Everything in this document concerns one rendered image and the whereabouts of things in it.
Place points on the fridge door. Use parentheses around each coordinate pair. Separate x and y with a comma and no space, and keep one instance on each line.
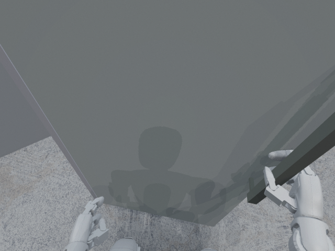
(169,106)

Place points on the handle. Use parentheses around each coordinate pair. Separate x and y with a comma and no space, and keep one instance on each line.
(314,146)

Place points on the robot right forearm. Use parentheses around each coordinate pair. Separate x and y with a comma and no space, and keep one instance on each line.
(309,234)

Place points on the left robot hand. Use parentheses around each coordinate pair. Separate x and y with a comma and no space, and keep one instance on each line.
(83,230)

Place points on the robot left thigh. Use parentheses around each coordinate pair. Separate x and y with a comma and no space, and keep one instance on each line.
(125,244)

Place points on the right robot hand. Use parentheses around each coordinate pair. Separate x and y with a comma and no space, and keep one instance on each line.
(306,187)

